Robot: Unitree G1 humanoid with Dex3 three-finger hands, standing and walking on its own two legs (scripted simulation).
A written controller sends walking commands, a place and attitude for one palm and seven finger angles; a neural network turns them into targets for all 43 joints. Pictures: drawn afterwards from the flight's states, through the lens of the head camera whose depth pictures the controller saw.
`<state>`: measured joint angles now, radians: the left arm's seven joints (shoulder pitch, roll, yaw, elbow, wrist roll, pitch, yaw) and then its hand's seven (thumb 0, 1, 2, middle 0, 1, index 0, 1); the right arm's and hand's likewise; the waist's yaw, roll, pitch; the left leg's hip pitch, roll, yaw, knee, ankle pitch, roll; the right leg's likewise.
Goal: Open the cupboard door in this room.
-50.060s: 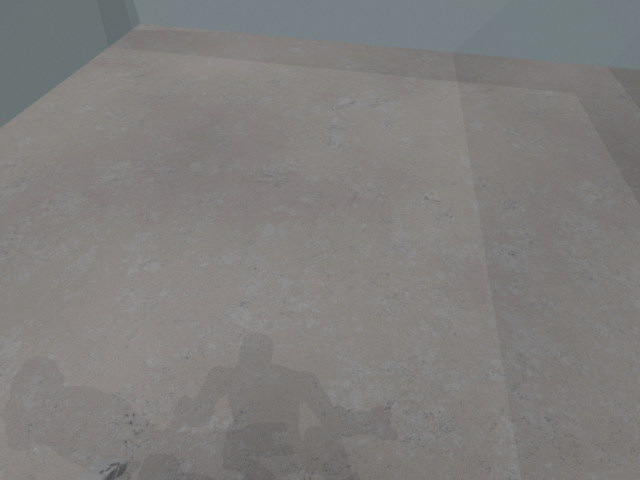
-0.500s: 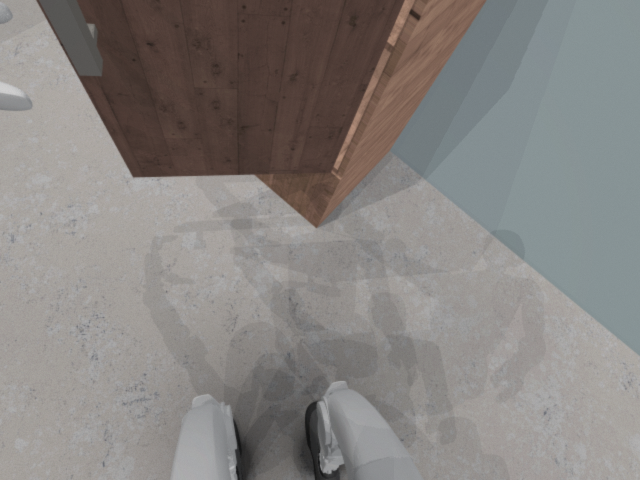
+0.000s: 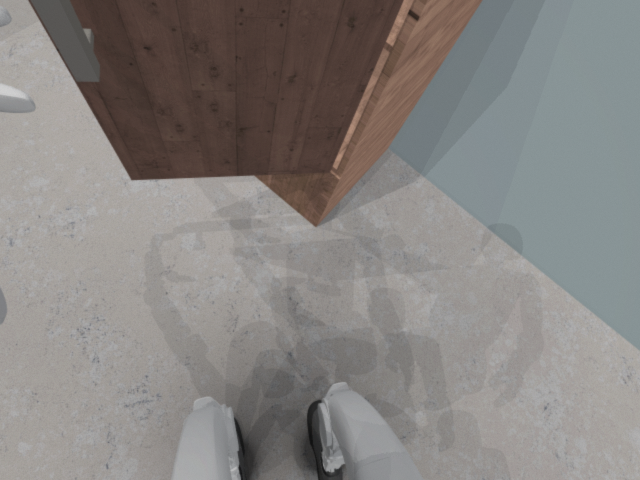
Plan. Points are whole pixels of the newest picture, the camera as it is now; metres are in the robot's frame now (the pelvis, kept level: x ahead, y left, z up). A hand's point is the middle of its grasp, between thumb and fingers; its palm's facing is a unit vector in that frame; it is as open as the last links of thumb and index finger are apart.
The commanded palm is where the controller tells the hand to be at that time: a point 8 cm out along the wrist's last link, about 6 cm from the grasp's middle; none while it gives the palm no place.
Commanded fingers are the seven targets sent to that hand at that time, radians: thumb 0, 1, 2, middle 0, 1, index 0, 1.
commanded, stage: move the hooked fingers beside the handle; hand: left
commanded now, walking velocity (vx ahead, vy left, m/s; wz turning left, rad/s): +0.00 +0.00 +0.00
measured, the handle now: (60, 0) +0.61 +0.19 +0.09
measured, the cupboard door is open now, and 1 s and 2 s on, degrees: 47 47 47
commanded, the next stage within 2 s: slide the fingers in behind the handle in 0.04 s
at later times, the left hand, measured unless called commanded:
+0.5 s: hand (12, 47) +0.56 +0.23 +0.09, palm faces +0.01 -1.00 +0.00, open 14.0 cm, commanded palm +0.55 +0.26 +0.09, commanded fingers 0.00 -0.50 0.30 -0.30 -1.20 -0.30 -1.20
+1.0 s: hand (49, 44) +0.56 +0.20 +0.09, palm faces +0.01 -1.00 +0.00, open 14.0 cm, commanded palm +0.55 +0.23 +0.09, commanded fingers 0.00 -0.50 0.30 -0.30 -1.20 -0.30 -1.20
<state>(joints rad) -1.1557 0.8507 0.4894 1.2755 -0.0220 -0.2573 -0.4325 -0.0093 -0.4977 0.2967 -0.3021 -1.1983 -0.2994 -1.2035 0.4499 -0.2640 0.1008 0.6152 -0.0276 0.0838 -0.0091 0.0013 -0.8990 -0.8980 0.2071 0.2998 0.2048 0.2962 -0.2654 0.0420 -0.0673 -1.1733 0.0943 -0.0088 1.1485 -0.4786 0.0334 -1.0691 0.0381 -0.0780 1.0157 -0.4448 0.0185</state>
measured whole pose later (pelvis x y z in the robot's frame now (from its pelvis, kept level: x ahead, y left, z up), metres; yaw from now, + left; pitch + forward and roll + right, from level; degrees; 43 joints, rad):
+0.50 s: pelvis +0.00 -0.01 +0.00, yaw +1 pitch +27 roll -6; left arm -1.12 0.75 0.45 1.29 -0.03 -0.30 -0.37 -0.01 -0.50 0.30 -0.30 -1.20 -0.30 -1.20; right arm 0.41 -0.27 0.09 0.61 -0.03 0.07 0.00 0.00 -0.90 -0.90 0.21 0.30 0.20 0.30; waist -0.25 0.04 -0.08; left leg -1.12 0.09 -0.01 1.13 -0.48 0.02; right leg -1.03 0.04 -0.08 1.02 -0.45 0.01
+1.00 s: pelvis +0.00 -0.01 +0.00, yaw +1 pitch +27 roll -5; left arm -1.14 0.70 0.44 1.30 -0.02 -0.31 -0.30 -0.01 -0.50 0.30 -0.30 -1.20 -0.30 -1.20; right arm 0.43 -0.27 0.08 0.62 -0.04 0.06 0.01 0.00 -0.90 -0.90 0.21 0.30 0.20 0.30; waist -0.27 0.04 -0.08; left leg -1.14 0.09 -0.01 1.14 -0.47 0.02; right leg -1.05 0.04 -0.07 1.03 -0.45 0.01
